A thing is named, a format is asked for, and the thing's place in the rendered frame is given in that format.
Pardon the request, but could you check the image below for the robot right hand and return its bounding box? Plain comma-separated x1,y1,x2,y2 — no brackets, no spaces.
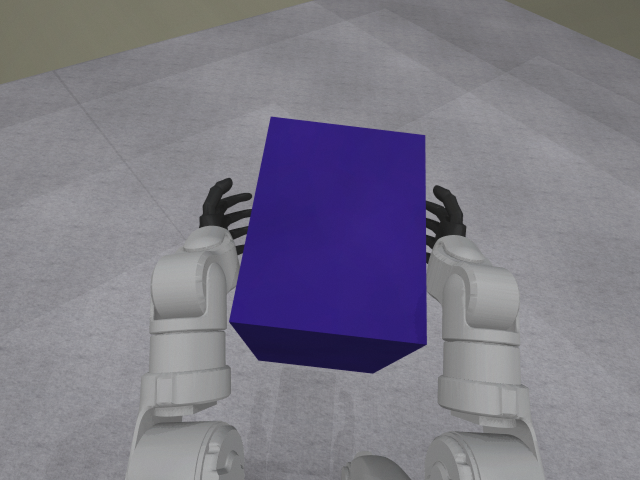
426,185,466,264

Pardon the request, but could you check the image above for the right robot thigh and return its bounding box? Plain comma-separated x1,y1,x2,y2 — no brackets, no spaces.
341,455,411,480

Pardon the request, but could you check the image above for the left robot forearm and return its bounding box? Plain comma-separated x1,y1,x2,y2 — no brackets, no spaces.
125,226,240,480

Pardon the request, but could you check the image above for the carton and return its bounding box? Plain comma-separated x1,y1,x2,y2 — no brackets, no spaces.
229,117,427,374

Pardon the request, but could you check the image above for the robot right shin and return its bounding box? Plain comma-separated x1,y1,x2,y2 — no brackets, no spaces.
353,451,372,460

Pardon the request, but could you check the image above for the robot left hand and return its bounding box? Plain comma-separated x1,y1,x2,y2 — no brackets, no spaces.
199,178,252,255

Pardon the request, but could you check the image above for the left robot upper arm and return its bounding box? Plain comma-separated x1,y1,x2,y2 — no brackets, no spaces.
127,421,245,480

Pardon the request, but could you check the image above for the right robot upper arm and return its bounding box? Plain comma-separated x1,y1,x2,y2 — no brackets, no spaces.
425,431,545,480

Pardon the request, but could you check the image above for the right robot forearm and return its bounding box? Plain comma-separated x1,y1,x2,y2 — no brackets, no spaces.
426,235,546,480

